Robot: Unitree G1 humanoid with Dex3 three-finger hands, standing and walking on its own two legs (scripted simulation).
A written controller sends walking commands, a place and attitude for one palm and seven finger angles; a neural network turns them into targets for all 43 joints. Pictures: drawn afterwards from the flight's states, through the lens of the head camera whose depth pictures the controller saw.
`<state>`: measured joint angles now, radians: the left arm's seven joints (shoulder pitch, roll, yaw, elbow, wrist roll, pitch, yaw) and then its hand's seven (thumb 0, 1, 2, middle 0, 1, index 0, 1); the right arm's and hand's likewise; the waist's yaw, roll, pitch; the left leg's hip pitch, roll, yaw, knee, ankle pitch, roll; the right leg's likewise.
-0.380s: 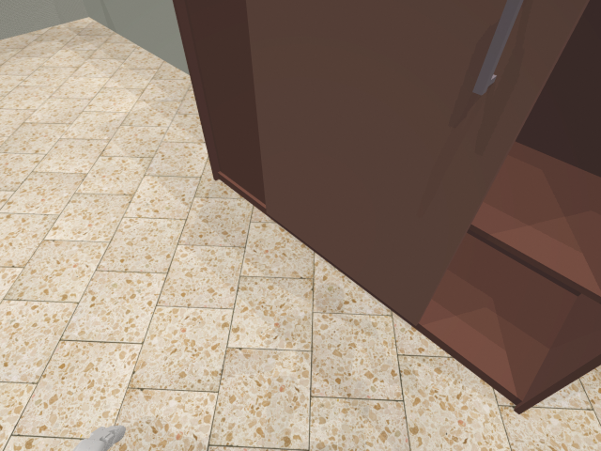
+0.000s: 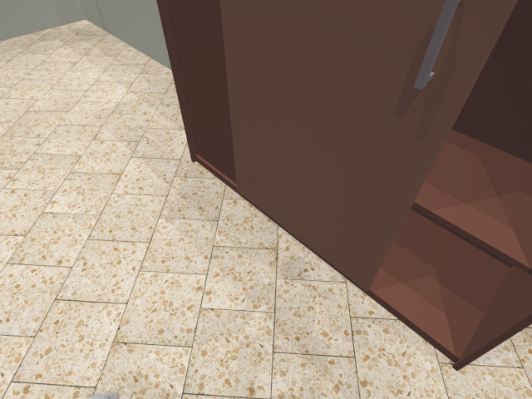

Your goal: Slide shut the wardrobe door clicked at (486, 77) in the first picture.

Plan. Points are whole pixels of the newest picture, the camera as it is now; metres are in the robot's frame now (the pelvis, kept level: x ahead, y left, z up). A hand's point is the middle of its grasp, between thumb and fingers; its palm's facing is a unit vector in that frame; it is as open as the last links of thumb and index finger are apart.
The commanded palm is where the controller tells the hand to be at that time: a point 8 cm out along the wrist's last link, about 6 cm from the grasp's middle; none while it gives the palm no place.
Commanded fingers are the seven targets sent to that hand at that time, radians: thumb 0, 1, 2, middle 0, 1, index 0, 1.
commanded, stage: stand and wait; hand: left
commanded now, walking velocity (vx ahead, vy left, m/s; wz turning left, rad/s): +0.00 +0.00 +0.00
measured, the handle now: (439, 42) +0.70 -0.29 +0.23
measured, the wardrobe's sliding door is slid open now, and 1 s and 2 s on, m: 0.37 0.37 0.37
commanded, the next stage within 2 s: look at it before walking up in 0.44 s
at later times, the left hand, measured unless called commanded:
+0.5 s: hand out of the picture +0.06 +0.24 -0.15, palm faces -0.04 -0.94 -0.35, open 7.4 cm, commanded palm none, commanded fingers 0.00 0.90 0.90 -0.20 -0.30 -0.20 -0.30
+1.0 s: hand out of the picture +0.07 +0.24 -0.15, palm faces -0.04 -0.94 -0.34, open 7.4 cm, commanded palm none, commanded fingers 0.00 0.90 0.90 -0.20 -0.30 -0.20 -0.30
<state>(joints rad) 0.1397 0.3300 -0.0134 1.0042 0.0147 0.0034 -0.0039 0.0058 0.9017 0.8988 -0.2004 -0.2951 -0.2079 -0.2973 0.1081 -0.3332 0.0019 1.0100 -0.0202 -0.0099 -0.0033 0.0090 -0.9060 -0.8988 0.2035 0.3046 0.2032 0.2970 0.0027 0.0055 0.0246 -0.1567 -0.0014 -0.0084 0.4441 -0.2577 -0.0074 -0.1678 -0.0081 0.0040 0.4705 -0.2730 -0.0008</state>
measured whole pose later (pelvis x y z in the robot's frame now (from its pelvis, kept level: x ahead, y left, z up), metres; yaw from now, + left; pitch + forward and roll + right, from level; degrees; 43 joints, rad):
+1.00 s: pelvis +0.00 +0.00 +0.01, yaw +0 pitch -1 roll +0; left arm 0.13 0.34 -0.01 1.08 0.01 -0.01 -0.01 0.01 0.90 0.90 -0.20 -0.29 -0.21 -0.30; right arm 0.12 -0.34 0.01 1.11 -0.01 -0.02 0.00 0.01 -0.91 -0.90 0.20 0.30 0.20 0.30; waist 0.00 0.01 0.04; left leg -0.14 0.01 -0.01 0.37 -0.21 -0.02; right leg -0.14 0.00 0.00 0.39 -0.22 -0.01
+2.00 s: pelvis -0.03 -0.03 +0.00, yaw -23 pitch +1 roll +1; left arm 0.28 0.20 0.05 0.93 0.02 0.03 0.00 0.00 0.90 0.90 -0.20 -0.29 -0.21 -0.30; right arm 0.11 -0.25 -0.06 0.93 -0.02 0.05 -0.03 0.01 -0.91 -0.90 0.20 0.30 0.20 0.30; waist 0.04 0.02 0.05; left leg -0.47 0.05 -0.04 1.01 -0.36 -0.09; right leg -0.27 0.11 0.12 0.44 -0.18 -0.08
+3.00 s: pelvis +0.08 -0.03 -0.01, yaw -40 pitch +0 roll +0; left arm 0.42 0.15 0.03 1.11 0.03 -0.06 0.01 0.00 0.92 0.90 -0.20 -0.29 -0.20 -0.30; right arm 0.28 -0.20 -0.06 1.03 -0.03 0.01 0.04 0.01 -0.91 -0.90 0.20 0.30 0.20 0.30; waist 0.00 0.02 0.02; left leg -0.57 0.12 0.09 0.85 -0.18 -0.03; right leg 0.08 -0.04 -0.09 0.30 -0.37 0.03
